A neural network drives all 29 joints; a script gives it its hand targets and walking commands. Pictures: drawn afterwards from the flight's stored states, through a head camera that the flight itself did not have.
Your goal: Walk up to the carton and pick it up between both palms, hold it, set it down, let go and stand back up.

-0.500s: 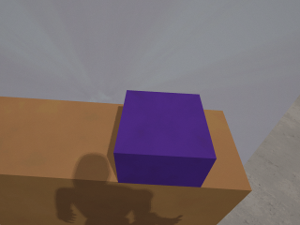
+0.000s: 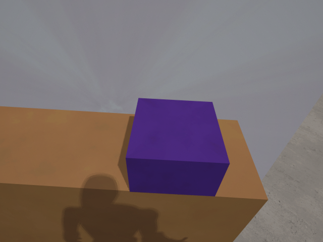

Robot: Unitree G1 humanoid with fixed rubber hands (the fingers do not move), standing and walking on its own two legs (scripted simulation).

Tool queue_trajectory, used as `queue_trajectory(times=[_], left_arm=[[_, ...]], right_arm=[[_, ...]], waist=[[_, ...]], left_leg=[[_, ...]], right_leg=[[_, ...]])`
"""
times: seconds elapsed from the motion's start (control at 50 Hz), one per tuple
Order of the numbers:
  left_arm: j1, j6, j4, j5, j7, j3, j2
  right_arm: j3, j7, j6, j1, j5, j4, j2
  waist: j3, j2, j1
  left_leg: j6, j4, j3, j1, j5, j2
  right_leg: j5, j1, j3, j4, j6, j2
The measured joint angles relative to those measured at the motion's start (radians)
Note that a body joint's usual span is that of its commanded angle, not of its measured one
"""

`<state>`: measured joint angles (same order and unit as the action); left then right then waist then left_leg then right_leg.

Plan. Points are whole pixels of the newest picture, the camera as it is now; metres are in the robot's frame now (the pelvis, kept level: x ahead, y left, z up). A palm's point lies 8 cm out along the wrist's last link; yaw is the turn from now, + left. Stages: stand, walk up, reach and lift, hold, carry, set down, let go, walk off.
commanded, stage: stand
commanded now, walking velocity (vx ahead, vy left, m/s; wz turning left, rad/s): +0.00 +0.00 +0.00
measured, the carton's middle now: (173, 143) +0.47 -0.03 -0.02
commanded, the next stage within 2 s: none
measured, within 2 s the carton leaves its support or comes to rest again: neither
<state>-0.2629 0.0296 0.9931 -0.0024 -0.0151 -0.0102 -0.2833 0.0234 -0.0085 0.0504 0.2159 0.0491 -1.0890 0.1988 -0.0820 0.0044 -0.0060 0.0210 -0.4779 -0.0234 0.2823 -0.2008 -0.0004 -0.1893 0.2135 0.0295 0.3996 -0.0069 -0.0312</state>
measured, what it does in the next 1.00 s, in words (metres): stands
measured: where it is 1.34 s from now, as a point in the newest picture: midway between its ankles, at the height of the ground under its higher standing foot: outside the picture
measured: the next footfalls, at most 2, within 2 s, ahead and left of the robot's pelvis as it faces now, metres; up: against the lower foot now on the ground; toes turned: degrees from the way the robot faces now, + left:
none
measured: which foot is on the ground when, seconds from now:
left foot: down 0.00-1.00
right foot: down 0.00-1.00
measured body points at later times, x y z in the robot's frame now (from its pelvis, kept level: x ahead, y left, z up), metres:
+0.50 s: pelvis -0.01 +0.00 +0.00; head -0.04 +0.00 +0.45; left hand +0.03 +0.28 -0.14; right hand +0.05 -0.24 -0.15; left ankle +0.03 +0.09 -0.74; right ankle +0.02 -0.13 -0.74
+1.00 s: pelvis -0.01 +0.00 +0.00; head -0.02 +0.00 +0.45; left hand +0.03 +0.28 -0.14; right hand +0.04 -0.25 -0.15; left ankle +0.03 +0.09 -0.74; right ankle +0.02 -0.13 -0.74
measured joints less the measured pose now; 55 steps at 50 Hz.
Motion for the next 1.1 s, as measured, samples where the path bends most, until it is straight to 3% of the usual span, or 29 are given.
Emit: queue_trajectory(times=[1.1], left_arm=[[-0.004,-0.005,0.051,0.0,0.005,0.0,0.0]], right_arm=[[0.0,0.0,-0.009,0.0,0.0,-0.021,0.014]], waist=[[0.053,0.02,0.0]], left_leg=[[0.0,0.001,0.0,0.0,0.011,0.0]], right_leg=[[0.012,0.0,0.0,0.0,0.0,0.0]])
